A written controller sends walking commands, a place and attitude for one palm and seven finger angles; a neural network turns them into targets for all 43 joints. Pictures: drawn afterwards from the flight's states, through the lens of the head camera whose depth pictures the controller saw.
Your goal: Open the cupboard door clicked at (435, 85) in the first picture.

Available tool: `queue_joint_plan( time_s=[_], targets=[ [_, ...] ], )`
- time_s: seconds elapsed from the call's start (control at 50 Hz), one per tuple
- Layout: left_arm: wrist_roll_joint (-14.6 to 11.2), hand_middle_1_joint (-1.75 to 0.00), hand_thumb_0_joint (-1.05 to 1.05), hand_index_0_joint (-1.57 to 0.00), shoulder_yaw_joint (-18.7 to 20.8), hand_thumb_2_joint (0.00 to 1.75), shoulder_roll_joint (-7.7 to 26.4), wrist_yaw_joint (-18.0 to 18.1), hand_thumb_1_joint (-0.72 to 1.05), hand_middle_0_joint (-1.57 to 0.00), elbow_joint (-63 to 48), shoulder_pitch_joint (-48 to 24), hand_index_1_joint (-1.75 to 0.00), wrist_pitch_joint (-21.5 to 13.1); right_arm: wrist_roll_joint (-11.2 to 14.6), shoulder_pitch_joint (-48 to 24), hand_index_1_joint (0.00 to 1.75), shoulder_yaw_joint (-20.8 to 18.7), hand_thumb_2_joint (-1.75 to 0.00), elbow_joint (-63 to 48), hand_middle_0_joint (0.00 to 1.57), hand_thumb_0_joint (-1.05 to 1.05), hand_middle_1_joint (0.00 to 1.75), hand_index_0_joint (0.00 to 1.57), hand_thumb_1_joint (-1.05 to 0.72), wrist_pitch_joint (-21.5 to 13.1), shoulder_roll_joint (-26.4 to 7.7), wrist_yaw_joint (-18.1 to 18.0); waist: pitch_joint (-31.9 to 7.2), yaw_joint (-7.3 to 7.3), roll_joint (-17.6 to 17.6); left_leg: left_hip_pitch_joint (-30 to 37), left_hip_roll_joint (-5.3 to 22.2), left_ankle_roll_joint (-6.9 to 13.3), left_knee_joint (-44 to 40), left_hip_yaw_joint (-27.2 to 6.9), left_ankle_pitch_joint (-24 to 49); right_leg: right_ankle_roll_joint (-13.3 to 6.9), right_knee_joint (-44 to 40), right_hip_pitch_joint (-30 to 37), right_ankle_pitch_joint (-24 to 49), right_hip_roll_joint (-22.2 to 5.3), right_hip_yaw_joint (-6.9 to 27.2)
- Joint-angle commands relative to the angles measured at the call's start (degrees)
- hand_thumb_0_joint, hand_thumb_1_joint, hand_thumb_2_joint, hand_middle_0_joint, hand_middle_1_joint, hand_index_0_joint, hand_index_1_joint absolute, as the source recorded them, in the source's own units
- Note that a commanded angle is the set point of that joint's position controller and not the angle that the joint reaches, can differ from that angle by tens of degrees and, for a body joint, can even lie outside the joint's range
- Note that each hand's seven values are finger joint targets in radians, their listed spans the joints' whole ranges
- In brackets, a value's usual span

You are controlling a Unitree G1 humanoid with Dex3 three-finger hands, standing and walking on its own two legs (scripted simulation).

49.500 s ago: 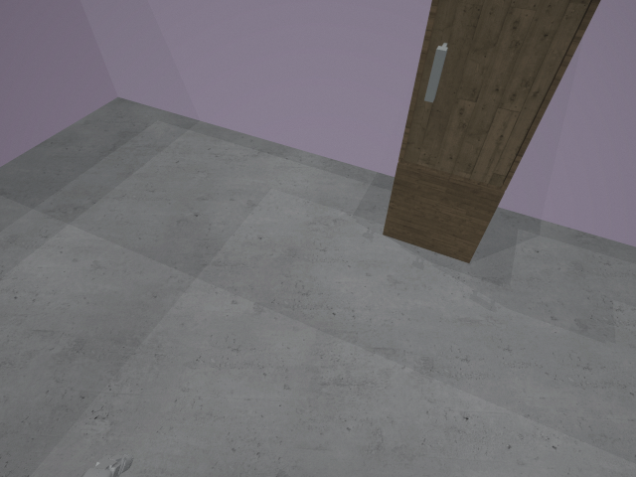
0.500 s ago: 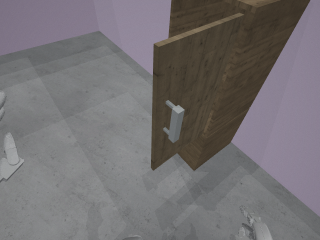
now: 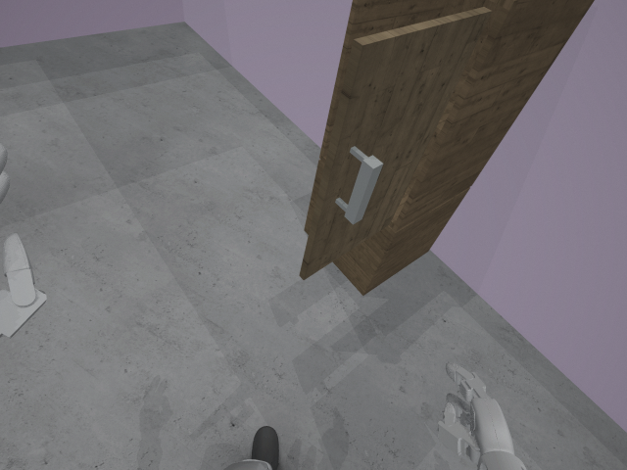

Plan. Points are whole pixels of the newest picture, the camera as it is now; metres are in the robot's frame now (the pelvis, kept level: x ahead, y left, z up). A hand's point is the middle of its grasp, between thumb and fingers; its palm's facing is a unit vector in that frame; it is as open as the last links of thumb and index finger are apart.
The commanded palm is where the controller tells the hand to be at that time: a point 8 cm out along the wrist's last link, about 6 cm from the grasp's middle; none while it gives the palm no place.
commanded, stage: stop stepping back and stand still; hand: left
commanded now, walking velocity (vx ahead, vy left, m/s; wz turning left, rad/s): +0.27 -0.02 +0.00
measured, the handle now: (354, 185) +0.60 -0.02 -0.01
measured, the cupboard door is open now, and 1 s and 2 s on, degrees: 92 92 92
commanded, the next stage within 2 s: let the arm hang, fingers relaxed in 1.62 s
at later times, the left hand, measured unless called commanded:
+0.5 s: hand out of the picture +0.09 +0.24 +0.17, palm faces +0.16 -0.86 -0.49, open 7.5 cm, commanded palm +0.04 +0.32 +0.18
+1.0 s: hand out of the picture +0.05 +0.26 +0.19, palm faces +0.38 -0.81 -0.45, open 7.5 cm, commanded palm -0.01 +0.32 +0.18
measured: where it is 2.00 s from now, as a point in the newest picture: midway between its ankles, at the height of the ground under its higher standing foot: outside the picture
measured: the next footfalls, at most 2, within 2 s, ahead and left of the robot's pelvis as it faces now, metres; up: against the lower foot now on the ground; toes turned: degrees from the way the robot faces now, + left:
right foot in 0.12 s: -0.19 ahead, -0.09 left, +0.00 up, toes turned -6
left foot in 0.22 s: +0.04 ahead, +0.10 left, +0.00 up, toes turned -2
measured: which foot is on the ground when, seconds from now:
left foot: down 0.00-0.08, up 0.10-0.20, down 0.22-0.60, up 0.62-0.98, down 1.00-1.00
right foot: up 0.00-0.10, down 0.12-0.24, up 0.26-0.62, down 0.64-1.00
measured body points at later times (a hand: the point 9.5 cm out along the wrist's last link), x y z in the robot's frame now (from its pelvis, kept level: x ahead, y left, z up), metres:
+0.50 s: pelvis -0.14 +0.04 +0.01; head -0.14 +0.07 +0.46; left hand +0.07 +0.29 +0.20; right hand -0.05 -0.21 -0.08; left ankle -0.01 +0.11 -0.73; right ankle -0.10 -0.05 -0.66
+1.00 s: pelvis -0.17 +0.03 -0.01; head -0.16 +0.03 +0.44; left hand +0.02 +0.30 +0.21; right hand -0.01 -0.23 -0.08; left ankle -0.18 +0.18 -0.74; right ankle -0.21 -0.03 -0.74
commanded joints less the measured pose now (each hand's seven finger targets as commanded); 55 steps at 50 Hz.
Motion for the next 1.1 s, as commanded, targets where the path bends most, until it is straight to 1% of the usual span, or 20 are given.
queue_joint_plan(
  time_s=[0.0, 0.02, 0.06, 0.12, 0.18, 0.2, 0.22, 0.26, 0.3, 0.36, 0.54, 0.58, 0.6, 0.64, 0.74, 0.84, 0.92, 0.98, 1.0, 1.08],
  targets=[
    [-0.9, -0.30, 0.00, -0.20, 6.8, 0.90, 9.7, 1.3, 0.90, -0.20, -16.6, 1.1, -0.30, -2.5, -0.1, -0.9, 0.30, -3.0, -0.90, -7.3, 0.20, 0.00, 0.30, 0.20, -0.90, -3.2, -7.9, -0.6, -16.1, 0.82, 22.3, 22.1, 1.9, -15.1, -10.8, -2.6, -26.0, -2.8, -24.3, 5.1, -5.4, 5.5, -9.5],
    [-1.0, -0.30, 0.00, -0.20, 8.4, 0.90, 11.3, 1.6, 0.90, -0.20, -17.4, 2.3, -0.30, -2.3, 0.1, -0.6, 0.30, -2.8, -0.90, -7.0, 0.20, 0.00, 0.30, 0.20, -0.90, -2.8, -7.4, -0.3, -17.1, 1.38, 18.4, 22.9, -1.7, -16.6, -0.9, 1.8, -20.1, -5.3, -34.3, 5.8, -2.8, 2.2, -8.0],
    [-0.9, -0.30, 0.00, -0.20, 11.7, 0.90, 15.0, 2.1, 0.90, -0.20, -18.7, 4.2, -0.30, -2.5, 0.9, -0.1, 0.30, -2.8, -0.90, -4.8, 0.20, 0.00, 0.30, 0.20, -0.90, -0.7, -7.8, -0.4, -8.7, 0.35, -12.0, 21.9, -2.3, -8.1, 41.7, -3.6, -18.2, -11.8, -43.3, -17.8, 8.4, -19.8, 12.2],
    [-1.7, -0.30, 0.00, -0.20, 17.0, 0.90, 19.8, 2.9, 0.90, -0.20, -18.2, -3.3, -0.30, -3.5, 0.2, -1.7, 0.30, -0.9, -0.90, -7.2, 0.20, 0.00, 0.30, 0.20, -0.90, -0.7, -6.7, 0.4, -7.6, -1.70, -9.0, -1.5, 2.7, -4.9, 48.7, -7.8, -21.9, -14.5, -38.7, -1.1, 25.2, -27.5, 17.8],
    [-0.3, -0.30, 0.00, -0.20, 6.1, 0.90, 8.1, 2.4, 0.90, -0.20, -4.3, -9.3, -0.30, 0.5, 2.2, -1.3, 0.30, -2.6, -0.90, -3.8, 0.20, 0.00, 0.30, 0.20, -0.90, -1.2, -10.0, -2.0, 4.2, -4.60, -0.6, 16.0, -1.1, -1.6, 21.0, -3.4, -17.3, -5.3, -19.0, -10.8, 33.6, -16.6, 7.2],
    [0.0, -0.30, 0.00, -0.20, 5.3, 0.90, 8.6, 2.3, 0.90, -0.20, -1.2, -9.2, -0.30, 1.2, 1.7, 0.9, 0.30, -2.3, -0.90, -3.6, 0.20, 0.00, 0.30, 0.20, -0.90, -0.8, -11.5, -3.3, 2.3, -5.67, 14.5, 24.3, 1.0, 1.0, 12.0, -9.6, -18.0, -2.3, -4.3, -16.5, 25.3, -10.2, 1.0],
    [-0.1, -0.30, 0.00, -0.20, 4.2, 0.90, 9.1, 2.1, 0.90, -0.20, -2.1, -13.8, -0.30, 0.5, 1.0, 1.2, 0.30, -1.9, -0.90, -4.7, 0.20, 0.00, 0.30, 0.20, -0.90, -1.0, -12.5, -3.4, 1.4, -5.33, 31.7, 26.2, 13.4, 4.8, 2.8, -30.4, -13.8, 0.3, 11.5, -22.7, 2.9, -3.4, -2.5],
    [1.8, -0.30, 0.00, -0.20, 5.4, 0.90, 13.4, 1.7, 0.90, -0.20, -0.7, -18.9, -0.30, -1.9, -0.4, -0.2, 0.30, -0.3, -0.90, -5.0, 0.20, 0.00, 0.30, 0.20, -0.90, -3.2, -9.6, -2.8, 3.0, -4.39, 16.4, 16.6, 18.4, 3.0, -6.0, -45.4, -26.2, -1.3, 25.0, -25.8, 3.1, -3.6, 7.9],
    [1.9, -0.30, 0.00, -0.20, 4.4, 0.90, 9.7, 0.9, 0.90, -0.20, -3.1, -12.3, -0.30, -2.4, 0.1, -1.9, 0.30, -2.0, -0.90, -4.9, 0.20, 0.00, 0.30, 0.20, -0.90, -3.2, -10.2, -1.6, 1.9, -1.66, 0.7, 9.3, 14.8, 0.0, -7.5, -32.8, -38.8, -0.9, 20.0, -19.7, 8.9, -5.1, 6.1],
    [1.1, -0.30, 0.00, -0.20, 5.0, 0.90, 7.5, 0.5, 0.90, -0.20, -11.3, 6.1, -0.30, -1.6, 0.2, -3.3, 0.30, -2.4, -0.90, -6.6, 0.20, 0.00, 0.30, 0.20, -0.90, -1.8, -9.7, -0.5, -2.6, -0.14, 12.2, -1.0, 8.2, -5.7, -11.6, -13.7, -42.8, -0.7, 13.2, -5.7, 15.2, -2.5, -2.0],
    [1.7, -0.30, 0.00, -0.20, 11.5, 0.90, 12.5, 3.0, 0.90, -0.20, -5.4, 5.0, -0.30, -0.5, -1.2, -0.9, 0.30, -3.1, -0.90, -5.8, 0.20, 0.00, 0.30, 0.20, -0.90, -0.3, -7.9, -3.7, -5.6, 0.02, 15.5, -6.2, 8.8, -3.8, -4.6, -4.6, -38.4, -3.2, -14.8, 14.3, -3.1, -1.5, -7.9],
    [2.2, -0.30, 0.00, -0.20, 9.9, 0.90, 11.3, 2.5, 0.90, -0.20, 1.6, 2.6, -0.30, 1.9, 0.6, 0.3, 0.30, -3.6, -0.90, -3.7, 0.20, 0.00, 0.30, 0.20, -0.90, 0.1, -7.3, -3.7, -3.3, 0.44, -6.8, -7.2, -1.1, -4.4, 31.0, 5.0, -31.7, -7.9, -35.2, 7.0, 0.7, -13.2, 5.7],
    [2.1, -0.30, 0.00, -0.20, 7.6, 0.90, 10.9, 1.8, 0.90, -0.20, 1.3, -0.8, -0.30, 2.0, 1.4, -1.0, 0.30, -4.1, -0.90, -4.2, 0.20, 0.00, 0.30, 0.20, -0.90, -0.1, -9.8, -3.7, 0.7, -0.31, -14.5, -13.2, -2.9, -3.2, 50.4, -3.6, -29.0, -10.9, -43.1, -4.0, -4.0, -25.1, 26.8],
    [1.4, -0.30, 0.00, -0.20, 11.8, 0.90, 14.8, 0.6, 0.90, -0.20, 3.2, -4.7, -0.30, 0.3, -0.3, -0.7, 0.30, -4.3, -0.90, -2.3, 0.20, 0.00, 0.30, 0.20, -0.90, -0.6, -12.2, -2.1, 5.1, -3.23, -10.7, -15.7, 0.5, -5.2, 65.1, -7.8, -18.7, -13.0, -47.0, -16.5, -6.0, -29.3, 29.8],
    [3.2, -0.30, 0.00, -0.20, -2.5, 0.90, 4.5, 1.1, 0.90, -0.20, 3.1, -9.6, -0.30, -2.0, 0.9, -3.1, 0.30, -3.6, -0.90, -3.6, 0.20, 0.00, 0.30, 0.20, -0.90, -0.5, -10.5, -3.9, 6.2, -1.14, 2.0, -14.7, 1.1, -3.9, 49.0, -3.7, -15.9, -6.3, -40.5, -2.8, 6.7, -21.4, 17.5],
    [3.6, -0.30, 0.00, -0.20, 4.1, 0.90, 11.1, 3.7, 0.90, -0.20, -8.0, -12.6, -0.30, -3.6, -0.4, -2.1, 0.30, -2.6, -0.90, -5.3, 0.20, 0.00, 0.30, 0.20, -0.90, -2.8, -8.3, -5.1, 0.4, 0.37, -8.7, 2.4, -1.4, -2.1, 25.2, 2.9, -19.1, -7.4, -36.8, 1.5, 16.8, -19.5, 11.3],
    [1.4, -0.30, 0.00, -0.20, 8.2, 0.90, 10.3, 5.0, 0.90, -0.20, -10.8, -2.0, -0.30, -3.2, -0.1, -0.3, 0.30, -2.4, -0.90, -7.3, 0.20, 0.00, 0.30, 0.20, -0.90, -2.2, -7.6, -4.9, -6.7, -0.13, 0.2, 15.4, -2.7, -1.9, 8.0, 3.7, -15.2, -6.5, -27.3, 6.4, 26.7, -17.0, 9.1],
    [0.8, -0.30, 0.00, -0.20, 7.0, 0.90, 7.3, 4.6, 0.90, -0.20, -6.7, 2.5, -0.30, -3.5, 0.8, 1.6, 0.30, -3.7, -0.90, -8.1, 0.20, 0.00, 0.30, 0.20, -0.90, -1.4, -9.9, -3.7, -9.1, -1.75, 17.7, 34.2, 13.6, 4.8, 7.1, -17.1, 8.4, 0.2, -8.6, -13.8, 11.9, -7.3, -0.1],
    [0.9, -0.30, 0.00, -0.20, 7.1, 0.90, 7.9, 4.0, 0.90, -0.20, -5.1, 1.1, -0.30, -3.6, 0.9, 1.9, 0.30, -3.5, -0.90, -7.8, 0.20, 0.00, 0.30, 0.20, -0.90, -1.3, -9.7, -2.8, -5.9, -1.64, 12.9, 32.4, 15.9, 6.1, 5.4, -19.9, 12.7, 0.6, -6.7, -16.8, 3.0, -5.7, 0.4],
    [2.1, -0.30, 0.00, -0.20, 6.1, 0.90, 7.3, 2.4, 0.90, -0.20, -1.3, 1.0, -0.30, -1.9, 1.0, 1.8, 0.30, -3.2, -0.90, -6.1, 0.20, 0.00, 0.30, 0.20, -0.90, -1.3, -10.0, -2.2, -0.3, -2.23, 12.9, 20.5, 9.0, 1.7, 10.3, -5.8, 12.7, 0.7, -22.8, -5.3, 16.2, -5.6, -3.4]
  ],
)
